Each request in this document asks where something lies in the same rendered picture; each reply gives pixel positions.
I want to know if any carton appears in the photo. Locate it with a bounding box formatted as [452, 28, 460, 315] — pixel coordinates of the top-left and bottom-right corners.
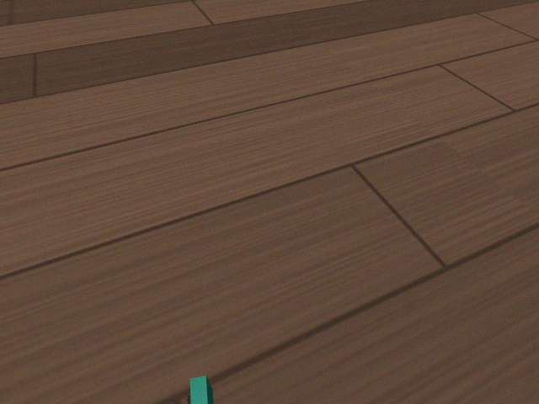
[190, 375, 214, 404]

